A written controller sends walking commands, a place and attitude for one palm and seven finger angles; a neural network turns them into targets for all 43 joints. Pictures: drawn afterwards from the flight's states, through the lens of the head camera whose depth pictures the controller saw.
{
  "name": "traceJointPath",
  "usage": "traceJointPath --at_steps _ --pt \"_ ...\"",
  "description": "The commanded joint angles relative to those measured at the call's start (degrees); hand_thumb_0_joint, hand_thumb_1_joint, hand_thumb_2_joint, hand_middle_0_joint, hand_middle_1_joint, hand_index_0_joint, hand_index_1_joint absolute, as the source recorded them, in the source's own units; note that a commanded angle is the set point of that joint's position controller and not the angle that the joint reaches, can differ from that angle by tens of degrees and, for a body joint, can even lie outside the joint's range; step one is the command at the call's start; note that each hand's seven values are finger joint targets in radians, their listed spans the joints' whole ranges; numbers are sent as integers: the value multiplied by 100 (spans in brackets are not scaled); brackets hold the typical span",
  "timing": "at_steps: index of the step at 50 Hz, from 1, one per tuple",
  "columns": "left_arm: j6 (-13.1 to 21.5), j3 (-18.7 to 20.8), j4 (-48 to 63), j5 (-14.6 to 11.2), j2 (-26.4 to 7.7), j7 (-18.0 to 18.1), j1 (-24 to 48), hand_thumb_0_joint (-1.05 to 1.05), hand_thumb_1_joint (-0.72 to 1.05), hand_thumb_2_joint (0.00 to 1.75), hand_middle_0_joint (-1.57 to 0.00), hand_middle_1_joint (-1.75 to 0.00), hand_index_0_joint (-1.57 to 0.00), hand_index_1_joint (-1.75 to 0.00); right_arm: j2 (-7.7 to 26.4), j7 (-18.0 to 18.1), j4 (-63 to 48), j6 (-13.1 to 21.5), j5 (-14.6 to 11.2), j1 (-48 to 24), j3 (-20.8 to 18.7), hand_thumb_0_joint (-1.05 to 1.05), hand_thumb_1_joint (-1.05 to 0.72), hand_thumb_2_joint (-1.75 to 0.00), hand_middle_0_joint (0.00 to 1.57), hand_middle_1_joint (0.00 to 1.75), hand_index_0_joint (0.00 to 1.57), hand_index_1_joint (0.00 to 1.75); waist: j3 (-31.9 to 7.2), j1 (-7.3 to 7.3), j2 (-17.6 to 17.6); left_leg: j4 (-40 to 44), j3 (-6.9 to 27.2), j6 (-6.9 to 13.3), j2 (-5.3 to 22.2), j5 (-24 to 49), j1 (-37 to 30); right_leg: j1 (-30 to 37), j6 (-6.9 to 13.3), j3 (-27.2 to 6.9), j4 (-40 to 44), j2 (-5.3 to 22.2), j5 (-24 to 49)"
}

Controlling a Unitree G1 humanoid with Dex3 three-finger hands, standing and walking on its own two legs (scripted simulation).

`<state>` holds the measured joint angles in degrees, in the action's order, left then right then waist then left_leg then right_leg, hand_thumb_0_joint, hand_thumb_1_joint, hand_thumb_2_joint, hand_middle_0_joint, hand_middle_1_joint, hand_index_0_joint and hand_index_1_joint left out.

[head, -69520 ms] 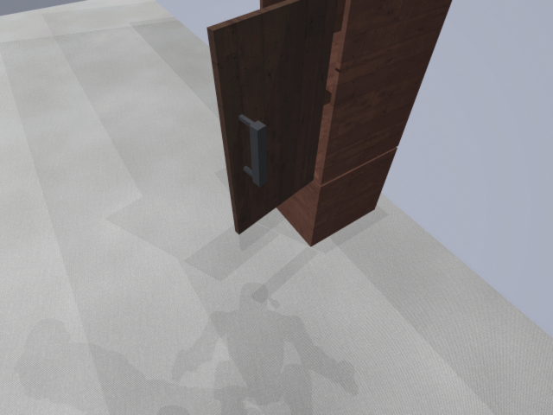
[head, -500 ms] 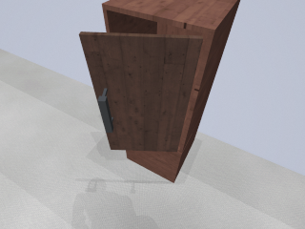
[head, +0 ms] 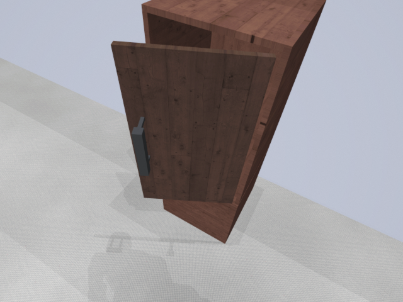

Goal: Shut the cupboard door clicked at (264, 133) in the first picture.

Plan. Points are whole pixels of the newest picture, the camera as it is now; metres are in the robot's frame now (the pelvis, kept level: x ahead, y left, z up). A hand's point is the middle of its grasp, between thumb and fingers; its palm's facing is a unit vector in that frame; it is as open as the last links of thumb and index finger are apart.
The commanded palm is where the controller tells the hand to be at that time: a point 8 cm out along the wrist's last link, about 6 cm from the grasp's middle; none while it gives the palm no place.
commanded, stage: look again from close up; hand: left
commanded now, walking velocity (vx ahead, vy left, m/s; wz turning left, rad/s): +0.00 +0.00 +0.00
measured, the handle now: (143, 147) +0.50 +0.20 -0.03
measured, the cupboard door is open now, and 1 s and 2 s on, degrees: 27 27 27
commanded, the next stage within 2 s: raise the hand and make a fist in 0.22 s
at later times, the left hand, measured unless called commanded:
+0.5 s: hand (105, 279) +0.17 +0.20 -0.04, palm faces +0.23 -0.96 -0.18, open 7.1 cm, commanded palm +0.09 +0.22 -0.07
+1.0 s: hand (132, 284) +0.16 +0.14 -0.04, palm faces -0.03 -1.00 -0.06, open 4.9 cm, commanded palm +0.13 +0.21 -0.05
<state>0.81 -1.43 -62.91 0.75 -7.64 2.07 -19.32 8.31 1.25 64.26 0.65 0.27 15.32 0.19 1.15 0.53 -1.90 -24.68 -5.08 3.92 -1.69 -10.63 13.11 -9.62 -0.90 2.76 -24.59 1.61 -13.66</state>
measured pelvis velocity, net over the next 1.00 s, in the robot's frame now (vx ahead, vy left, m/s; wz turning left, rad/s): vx -0.03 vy -0.04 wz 0.05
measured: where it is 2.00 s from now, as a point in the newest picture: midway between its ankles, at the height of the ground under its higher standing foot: outside the picture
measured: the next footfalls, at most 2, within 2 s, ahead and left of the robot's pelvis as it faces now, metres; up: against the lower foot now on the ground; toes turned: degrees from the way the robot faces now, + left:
none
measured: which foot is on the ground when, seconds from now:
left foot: down 0.00-1.00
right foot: down 0.00-1.00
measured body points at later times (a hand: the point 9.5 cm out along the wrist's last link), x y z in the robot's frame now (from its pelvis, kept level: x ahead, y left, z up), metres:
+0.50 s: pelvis -0.01 +0.00 -0.01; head -0.01 +0.00 +0.44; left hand +0.15 +0.25 -0.03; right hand +0.07 -0.25 -0.13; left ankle +0.03 +0.07 -0.74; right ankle +0.00 -0.11 -0.74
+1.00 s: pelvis -0.03 -0.04 -0.12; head +0.04 -0.04 +0.32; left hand +0.16 +0.20 -0.03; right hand +0.23 -0.23 -0.19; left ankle +0.03 +0.07 -0.74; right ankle +0.00 -0.11 -0.74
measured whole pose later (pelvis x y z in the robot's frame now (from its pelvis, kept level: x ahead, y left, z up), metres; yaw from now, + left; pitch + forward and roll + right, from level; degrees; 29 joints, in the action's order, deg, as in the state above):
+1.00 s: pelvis -0.03 -0.04 -0.12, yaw +3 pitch +16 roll -3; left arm 30.4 5.9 7.0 -18.1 -12.8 -20.9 -24.6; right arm 12.3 2.5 30.4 14.4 -1.8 6.3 1.1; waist -8.3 4.2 3.2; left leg -75.8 1.9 0.8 1.5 -29.6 62.0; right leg -55.7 4.7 9.8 -73.3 -1.4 -33.7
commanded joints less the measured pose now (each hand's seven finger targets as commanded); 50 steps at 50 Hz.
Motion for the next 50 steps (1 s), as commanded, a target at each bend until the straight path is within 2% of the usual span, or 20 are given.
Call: traceJointPath --at_steps 1,15,16,17,18,19,20,21,23,24,26,28,31,34,37,40,43,45,48,50 --pt "66 97 94 15 -449 38 -467 0 90 90 -20 -30 -20 -30 562 1 -149 111 19 280 -64 0 -90 -90 20 30 20 30 296 -37 230 777 910 -132 778 -362 72 -264 230 -461 424 452 217" --pt "55 109 69 17 -399 47 -508 0 90 90 -20 -30 -20 -30 500 14 -73 112 18 365 -64 0 -90 -90 20 30 20 30 292 -26 120 832 905 -119 785 -176 3 -170 217 -448 453 468 352" --pt "130 71 -56 124 -643 238 -594 0 90 90 -20 -30 -20 -30 772 -17 -518 140 -7 -109 -41 0 -90 -90 20 30 20 30 655 88 404 -171 711 -297 805 594 219 -559 241 -594 480 588 737" --pt "1559 1867 9789 -781 -3388 216 4294 0 90 90 -20 -30 -20 -30 1938 434 -2592 1122 -96 479 -267 0 -90 -90 20 30 20 30 -1815 -1209 573 213 982 -280 517 1099 -1765 -623 154 115 -179 -186 1051" --pt "1191 173 8444 -750 -1207 254 796 0 90 90 -22 -32 -22 -32 1166 462 -2375 1659 -271 9 115 0 -90 -90 20 30 20 30 -2598 -260 2238 317 858 -526 694 1386 -2367 -781 316 219 -560 -391 87" --pt "864 370 7954 -910 -1029 580 858 0 90 90 -24 -34 -24 -34 1267 510 -2002 1905 -279 -138 41 0 -90 -90 20 30 20 30 -2126 -280 1713 503 1073 -821 742 979 -1675 -916 301 301 -999 -491 -369" --pt "116 -467 5598 -916 492 537 -1070 0 90 90 -25 -36 -25 -36 1052 288 -1696 1904 -316 -124 49 0 -90 -90 20 30 20 30 -936 -254 1234 812 1317 -747 691 -126 -634 -1575 256 250 -1224 -245 -849" --pt "229 -731 7009 -1079 384 536 -68 0 90 90 -27 -38 -27 -38 1246 177 -2225 1972 -357 -7 -47 0 -90 -90 20 30 20 30 -300 -342 1208 644 1358 -620 555 -1138 -60 -1415 296 203 -995 -151 -582" --pt "742 -512 6450 -919 237 396 -60 0 90 90 -31 -42 -31 -42 1352 132 -2571 2195 -256 -314 -154 0 -90 -90 20 30 20 30 449 -489 467 -44 1251 -449 333 -1626 739 -1841 255 244 -622 -123 -686" --pt "960 -325 5852 -880 212 260 -649 0 90 90 -33 -44 -33 -44 1366 41 -2750 2231 -217 -236 -238 0 -90 -90 20 30 20 30 406 -410 -4 -435 1176 -444 180 -1542 1090 -2133 276 242 -653 -117 -984" --pt "1709 135 5115 -1094 170 -207 -1743 0 90 90 -36 -48 -36 -48 1255 -82 -3027 2201 -137 -342 -393 0 -90 -90 20 30 20 30 43 -18 -1632 -1256 1032 -461 153 -1412 1880 -2694 281 348 -1213 -163 -1675" --pt "2644 464 5102 -1393 -4 -948 -2138 0 90 90 -40 -52 -40 -52 1282 -177 -3316 2103 -57 -559 -514 0 -90 -90 20 30 20 30 -251 203 -2467 -1973 722 -517 50 -1251 2621 -2982 273 157 -1602 -144 -2138" --pt "3607 1360 5156 -1600 -782 -1861 -2048 0 90 90 -46 -58 -46 -58 1317 -276 -3846 1875 -70 -899 -648 0 -90 -90 20 30 20 30 -784 426 -1147 -2827 466 -527 -89 -1148 3342 -2932 374 -363 -2443 7 -1572" --pt "3575 1699 6408 -1471 -1354 -1802 -1539 0 90 90 -51 -64 -51 -64 1264 -280 -4309 1665 -75 -1043 -627 0 -90 -90 20 30 20 30 -1406 655 1033 -2984 449 -436 -95 -1235 3292 -3311 483 -351 -3154 -114 -1535" --pt "3643 1518 8040 -1606 -1242 -1506 -1016 0 90 90 -57 -70 -57 -70 1165 -251 -4513 1621 -62 -971 -563 0 -90 -90 20 30 20 30 -2143 435 1756 -3109 804 -346 103 -1338 2861 -3766 469 -312 -3420 -226 -1250" --pt "4048 1070 9368 -1783 -1106 -1460 -214 0 90 90 -62 -76 -62 -76 1186 -104 -4346 1696 -46 -740 -493 0 -90 -90 20 30 20 30 -2474 -100 1472 -3651 972 -230 189 -1100 2804 -4159 396 -474 -3396 -327 -1196" --pt "4151 499 8923 -1877 -795 -1873 77 0 90 90 -68 -82 -68 -82 1298 47 -4101 1832 -81 -644 -405 0 -90 -90 20 30 20 30 -1909 -555 798 -4221 985 -155 231 -1352 3456 -4510 305 -659 -3210 -343 -1609" --pt "3801 463 8161 -1890 -863 -2203 -11 0 90 90 -71 -86 -71 -86 1347 167 -4042 1833 -147 -570 -364 0 -90 -90 20 30 20 30 -1641 -658 265 -4458 952 -133 234 -1547 3933 -4522 215 -815 -3019 -289 -1964" --pt "2653 852 7175 -1839 -1114 -2532 -768 0 90 90 -77 -92 -77 -92 1326 272 -4209 1658 -317 -580 -398 0 -90 -90 20 30 20 30 -1721 -315 -478 -4315 815 -115 233 -1574 4320 -3879 101 -1058 -2595 -133 -2362" --pt "1886 1365 7206 -1932 -1378 -2535 -1142 0 90 90 -81 -96 -81 -96 1240 264 -4453 1463 -383 -683 -375 0 -90 -90 20 30 20 30 -2361 113 -335 -4150 719 -144 133 -1166 4188 -3019 26 -1188 -2594 14 -1810"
